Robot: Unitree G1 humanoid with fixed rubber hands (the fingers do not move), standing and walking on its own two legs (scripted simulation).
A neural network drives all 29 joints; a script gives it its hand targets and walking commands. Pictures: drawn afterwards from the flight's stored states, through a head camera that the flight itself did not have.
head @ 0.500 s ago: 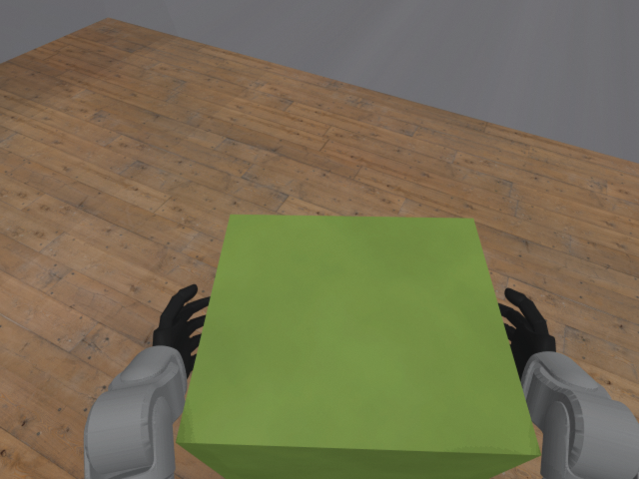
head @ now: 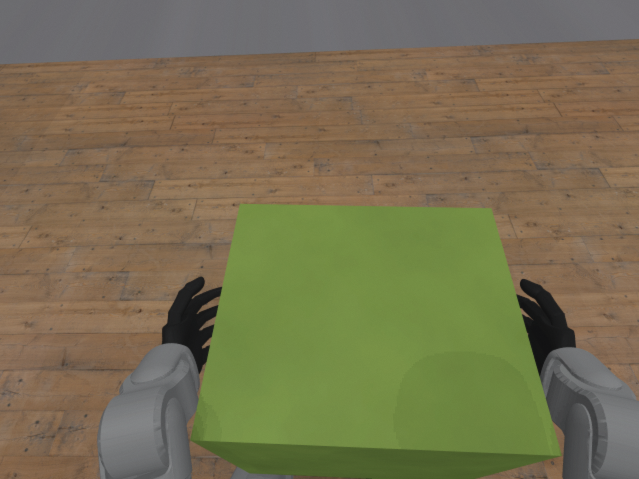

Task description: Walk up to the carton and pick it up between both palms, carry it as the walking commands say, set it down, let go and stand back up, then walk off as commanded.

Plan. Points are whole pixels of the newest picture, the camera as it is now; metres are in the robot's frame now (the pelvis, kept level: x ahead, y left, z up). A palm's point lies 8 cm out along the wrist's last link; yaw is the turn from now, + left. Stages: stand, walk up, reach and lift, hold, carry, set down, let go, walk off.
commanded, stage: carry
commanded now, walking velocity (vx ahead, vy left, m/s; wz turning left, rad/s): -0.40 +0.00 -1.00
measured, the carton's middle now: (358, 353) +0.26 -0.03 -0.02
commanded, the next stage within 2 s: none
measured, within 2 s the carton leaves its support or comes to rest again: neither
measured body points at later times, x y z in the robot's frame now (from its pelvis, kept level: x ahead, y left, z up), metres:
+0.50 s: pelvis -0.23 +0.02 +0.00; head -0.22 +0.04 +0.45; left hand +0.08 +0.11 +0.07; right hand -0.06 -0.25 +0.08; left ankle -0.13 +0.10 -0.73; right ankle -0.33 -0.12 -0.67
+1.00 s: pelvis -0.45 +0.10 +0.00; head -0.42 +0.10 +0.45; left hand -0.15 +0.03 +0.06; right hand -0.45 -0.22 +0.07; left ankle -0.39 +0.17 -0.73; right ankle -0.42 -0.07 -0.70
